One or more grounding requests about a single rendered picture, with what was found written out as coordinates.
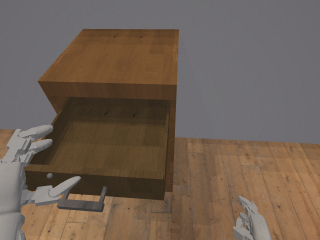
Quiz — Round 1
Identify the drawer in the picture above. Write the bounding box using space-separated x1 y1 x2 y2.
24 96 171 201

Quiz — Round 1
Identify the cabinet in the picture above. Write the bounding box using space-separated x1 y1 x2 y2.
38 29 179 192

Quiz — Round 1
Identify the robot left hand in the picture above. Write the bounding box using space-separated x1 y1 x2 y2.
0 124 81 214

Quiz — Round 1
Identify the left robot forearm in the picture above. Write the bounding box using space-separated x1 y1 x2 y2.
0 212 26 240

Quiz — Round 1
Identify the handle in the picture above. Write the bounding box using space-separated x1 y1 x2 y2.
57 186 108 212

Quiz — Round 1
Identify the robot right hand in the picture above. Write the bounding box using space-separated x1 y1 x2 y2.
233 196 272 240

